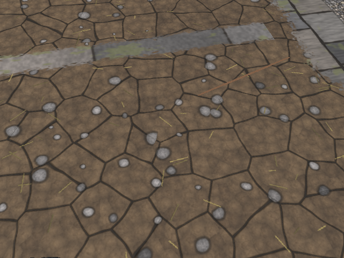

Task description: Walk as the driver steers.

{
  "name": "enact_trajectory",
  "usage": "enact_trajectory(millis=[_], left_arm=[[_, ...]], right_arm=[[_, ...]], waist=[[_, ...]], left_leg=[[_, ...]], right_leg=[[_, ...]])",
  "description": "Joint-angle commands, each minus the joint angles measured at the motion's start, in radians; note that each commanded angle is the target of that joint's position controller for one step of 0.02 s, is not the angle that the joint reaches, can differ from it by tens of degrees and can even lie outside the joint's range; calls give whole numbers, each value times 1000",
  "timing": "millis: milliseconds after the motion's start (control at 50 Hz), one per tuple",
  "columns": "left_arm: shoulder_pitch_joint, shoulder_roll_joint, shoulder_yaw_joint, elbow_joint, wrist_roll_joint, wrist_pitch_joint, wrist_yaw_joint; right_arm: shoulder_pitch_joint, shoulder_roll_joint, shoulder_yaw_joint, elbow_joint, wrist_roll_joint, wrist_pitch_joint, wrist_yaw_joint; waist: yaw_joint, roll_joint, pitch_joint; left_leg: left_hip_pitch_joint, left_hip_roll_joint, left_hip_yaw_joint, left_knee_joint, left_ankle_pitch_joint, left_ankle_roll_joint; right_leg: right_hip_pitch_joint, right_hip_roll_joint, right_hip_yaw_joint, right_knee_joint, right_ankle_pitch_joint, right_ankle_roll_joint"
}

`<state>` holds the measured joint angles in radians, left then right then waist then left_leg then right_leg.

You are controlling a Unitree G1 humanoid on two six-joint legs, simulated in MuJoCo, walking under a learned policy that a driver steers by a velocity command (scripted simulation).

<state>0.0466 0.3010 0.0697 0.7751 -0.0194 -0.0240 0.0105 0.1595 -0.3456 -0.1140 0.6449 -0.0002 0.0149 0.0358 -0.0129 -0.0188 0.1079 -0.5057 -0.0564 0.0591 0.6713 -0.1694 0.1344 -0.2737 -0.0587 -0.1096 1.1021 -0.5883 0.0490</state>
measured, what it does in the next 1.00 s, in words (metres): walks ahead, turning left: right foot, then left foot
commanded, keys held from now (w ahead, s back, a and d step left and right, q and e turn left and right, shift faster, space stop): q+shift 0.28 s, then shift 0.58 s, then e+shift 0.14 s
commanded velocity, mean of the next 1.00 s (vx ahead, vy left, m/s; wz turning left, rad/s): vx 0.03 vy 0.00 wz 0.46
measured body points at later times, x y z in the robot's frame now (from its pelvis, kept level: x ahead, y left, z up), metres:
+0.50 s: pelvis +0.10 -0.07 +0.02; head +0.13 -0.06 +0.47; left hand +0.12 +0.26 -0.07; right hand +0.41 -0.24 -0.04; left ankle +0.08 +0.04 -0.67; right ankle +0.19 -0.16 -0.71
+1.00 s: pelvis +0.10 -0.05 +0.02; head +0.10 -0.04 +0.47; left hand +0.09 +0.24 -0.10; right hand +0.35 -0.22 -0.07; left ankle +0.02 +0.05 -0.71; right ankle +0.19 -0.16 -0.70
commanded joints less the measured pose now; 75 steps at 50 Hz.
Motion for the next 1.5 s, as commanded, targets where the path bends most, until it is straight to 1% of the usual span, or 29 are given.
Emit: enact_trajectory(millis=[20, 60, 200, 280, 380, 400, 420, 440, 460, 480, 540, 640, 700, 760, 780, 800, 840, 920, 1000, 1040, 1120, 1180, 1200, 1220, 1240, 1260, 1300, 1320, 1500], left_arm=[[-18, 149, 24, -128, 5, -35, -6], [-37, 136, 27, -110, 35, -25, 12], [-58, 62, 17, -101, 18, 4, 5], [-83, 70, 25, -109, 13, 3, 6], [-18, 91, 34, -97, 23, -21, -16], [11, 93, 37, -89, 26, -24, -20], [9, 128, 43, -98, 40, -22, -18], [-29, 209, 54, -121, 60, -10, -12], [16, 200, 59, -115, 72, -12, -9], [-3, 160, 47, -130, 54, -13, -2], [-4, 112, 23, -132, 19, 3, 10], [60, 112, 18, -109, 27, 28, 8], [112, 140, 24, -92, 20, 37, 6], [156, 111, 9, -68, 2, 26, 2], [162, 90, 0, -72, 20, 11, -5], [180, 36, -14, -81, 37, -8, -15], [87, 53, -15, -81, 50, -15, -18], [70, 95, -3, -82, 15, 7, -14], [81, 98, 15, -116, -4, 23, -15], [84, 86, 22, -134, -5, 40, -21], [114, 67, 15, -151, -8, 64, -40], [184, 90, 34, -157, -13, 67, -56], [241, 118, 53, -143, -7, 65, -45], [278, 240, 88, -164, -1, 58, -25], [294, 351, 99, -197, 41, 32, -30], [293, 284, 80, -209, 55, 11, -41], [202, 227, 65, -212, 15, 5, -22], [150, 206, 56, -225, -4, 18, -7], [155, 168, 34, -245, 14, 56, 41]], right_arm=[[65, -215, -53, -104, 8, -45, 5], [1, -148, -32, -116, 31, -34, -22], [17, -159, -47, -160, 19, 18, -83], [7, -135, -41, -173, 14, 35, -80], [-12, -99, -15, -183, 12, 40, -64], [-16, -89, -8, -182, 17, 40, -63], [31, -56, 3, -176, 12, 40, -61], [90, -42, 10, -183, 10, 35, -62], [53, -129, -15, -193, -3, 18, -61], [50, -180, -31, -168, 1, 15, -60], [41, -97, -6, -127, 4, 34, -63], [-20, -6, 38, -131, 9, 18, -57], [-7, -24, 34, -102, 19, 14, -56], [53, -31, 35, -57, 4, 9, -56], [59, -71, 31, -67, -8, 9, -62], [30, -111, 22, -51, -24, 11, -61], [2, 10, 52, -52, -33, -2, -46], [54, -62, 31, -29, -23, -19, -59], [66, -88, 11, -49, -19, -1, -91], [40, -71, 13, -57, -17, -10, -98], [-58, -91, -5, -67, 3, -8, -90], [-54, -91, -10, -57, 23, -2, -85], [-8, -61, -5, -41, 26, -6, -80], [16, -26, 5, -57, -4, -11, -76], [-76, 26, 28, -137, -36, -19, -77], [-104, -34, 17, -120, -19, -25, -79], [-102, -56, 7, -87, -8, -27, -88], [-101, -68, 2, -80, -16, -24, -95], [-92, -26, 21, -27, -2, -20, -78]], waist=[[-14, 93, -329], [33, -2, -246], [24, 61, -277], [-1, 148, -236], [-3, 200, -256], [14, 184, -247], [-9, 76, -250], [-67, -189, -202], [-29, -258, -182], [-29, -154, -168], [-7, -59, -133], [39, -167, -173], [61, -202, -188], [31, -148, -196], [40, -58, -226], [92, 143, -230], [43, 124, -190], [14, 133, -77], [-8, 234, -77], [-2, 174, -81], [18, 145, -132], [43, 137, -183], [56, 61, -207], [57, -183, -191], [54, -370, -266], [99, -175, -324], [41, -33, -210], [21, -38, -186], [35, -105, -213]], left_leg=[[597, 339, -744, -370, 205, 265], [406, 259, -600, -346, 230, 177], [308, 145, -534, -310, 240, 102], [272, 110, -583, -307, 53, 61], [291, 112, -609, -197, 174, 40], [258, 88, -596, -166, 127, 17], [196, 28, -535, -58, -111, -28], [47, -140, -348, 146, -436, -93], [-37, -117, -293, 394, -495, -151], [-45, -72, -302, 504, -417, -171], [-60, -58, -265, 590, -297, -208], [71, 24, -137, 191, -298, -224], [182, 33, -92, -41, -245, -213], [395, 49, -117, -335, 17, -146], [483, 140, -203, -300, 151, -109], [432, 206, -271, -244, 180, -47], [305, 167, -251, -276, -36, -49], [289, 142, -206, -275, -66, -83], [318, 365, -342, -310, 181, 70], [356, 435, -342, -302, 363, 118], [345, 357, -145, -248, 403, 47], [338, 335, -48, -117, 344, -9], [282, 287, 18, 36, 259, -58], [22, 177, 82, 333, -107, -160], [-241, -6, -59, 565, -555, -212], [-257, 27, -185, 665, -532, -196], [-265, 67, -192, 599, -343, -170], [-239, 81, -195, 526, -268, -174], [-120, 45, -168, 291, -87, -240]], right_leg=[[-471, 89, 248, 283, 30, -16], [-391, 43, 265, 127, 118, -16], [-259, 120, 252, -217, 266, 33], [-215, 136, 264, -337, 308, 30], [-57, 102, 225, -561, 361, -13], [21, 86, 214, -671, 463, -34], [102, -36, 322, -731, 528, -84], [130, -225, 539, -782, 719, -215], [64, -347, 741, -829, 700, -352], [48, -317, 672, -800, 629, -345], [60, -177, 477, -775, 547, -258], [133, -103, 345, -773, 539, -244], [144, -132, 371, -751, 580, -258], [53, -112, 346, -707, 601, -186], [-18, -84, 299, -655, 540, -128], [-46, 17, 177, -631, 391, -66], [41, 26, 159, -633, 400, -13], [-78, 48, 170, -570, 444, -44], [-254, 55, 114, -249, 123, -35], [-348, -1, 143, -59, 3, -19], [-226, -23, 73, -205, 156, -9], [-65, 46, -7, -444, 315, -43], [55, 83, 24, -554, 404, -76], [219, -72, 346, -663, 795, -176], [299, -304, 821, -745, 991, -409], [320, -321, 785, -771, 833, -434], [212, -207, 609, -754, 646, -319], [162, -167, 552, -755, 612, -277], [129, -90, 493, -733, 600, -244]])
Velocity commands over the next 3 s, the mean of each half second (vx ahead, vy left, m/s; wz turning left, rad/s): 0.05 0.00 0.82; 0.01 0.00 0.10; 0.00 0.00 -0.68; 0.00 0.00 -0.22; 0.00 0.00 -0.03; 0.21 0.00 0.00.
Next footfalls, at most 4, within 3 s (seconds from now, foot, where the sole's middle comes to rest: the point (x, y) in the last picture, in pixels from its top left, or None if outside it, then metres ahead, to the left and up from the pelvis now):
0.42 right None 0.23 -0.14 -0.75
0.78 left None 0.06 0.06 -0.75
1.20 right None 0.20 -0.17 -0.75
1.76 left None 0.23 0.06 -0.75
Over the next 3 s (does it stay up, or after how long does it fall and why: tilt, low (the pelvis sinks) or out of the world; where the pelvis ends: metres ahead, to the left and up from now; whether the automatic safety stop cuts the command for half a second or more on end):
stays up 0.22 -0.07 0.04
